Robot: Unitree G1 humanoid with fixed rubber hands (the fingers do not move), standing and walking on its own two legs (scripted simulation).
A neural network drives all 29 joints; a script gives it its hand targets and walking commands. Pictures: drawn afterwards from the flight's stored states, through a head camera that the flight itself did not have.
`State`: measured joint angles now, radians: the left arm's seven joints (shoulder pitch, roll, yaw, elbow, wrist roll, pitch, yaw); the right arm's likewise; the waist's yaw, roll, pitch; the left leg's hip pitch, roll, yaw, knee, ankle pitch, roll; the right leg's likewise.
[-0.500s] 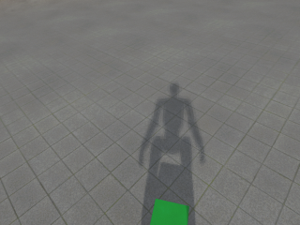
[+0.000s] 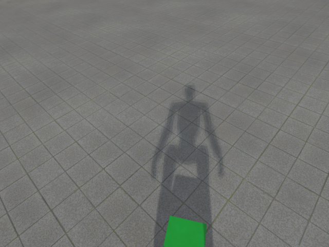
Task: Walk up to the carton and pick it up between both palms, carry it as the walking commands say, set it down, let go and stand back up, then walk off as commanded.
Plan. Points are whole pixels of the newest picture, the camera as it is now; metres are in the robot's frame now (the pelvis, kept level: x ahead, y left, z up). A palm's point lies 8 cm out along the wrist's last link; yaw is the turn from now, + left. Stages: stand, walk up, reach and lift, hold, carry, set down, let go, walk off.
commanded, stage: stand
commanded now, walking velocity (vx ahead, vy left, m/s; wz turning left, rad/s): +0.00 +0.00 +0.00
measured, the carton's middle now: out of the picture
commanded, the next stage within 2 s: walk off in 0.70 s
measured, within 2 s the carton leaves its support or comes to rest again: rests again in 1.72 s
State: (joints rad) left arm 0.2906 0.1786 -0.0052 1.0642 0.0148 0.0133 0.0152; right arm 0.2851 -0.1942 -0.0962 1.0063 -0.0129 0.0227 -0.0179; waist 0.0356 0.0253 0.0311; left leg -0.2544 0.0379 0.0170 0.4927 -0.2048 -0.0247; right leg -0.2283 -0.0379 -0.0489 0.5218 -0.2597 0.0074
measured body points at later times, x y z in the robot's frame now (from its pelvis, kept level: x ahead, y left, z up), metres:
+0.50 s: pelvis +0.00 +0.00 +0.00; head +0.01 -0.01 +0.45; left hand +0.00 +0.24 -0.15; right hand +0.05 -0.25 -0.15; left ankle +0.04 +0.14 -0.74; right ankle +0.01 -0.12 -0.74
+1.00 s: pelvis +0.01 +0.00 +0.00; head +0.02 +0.00 +0.45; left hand +0.01 +0.26 -0.14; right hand +0.09 -0.26 -0.14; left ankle +0.04 +0.14 -0.73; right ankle +0.01 -0.12 -0.73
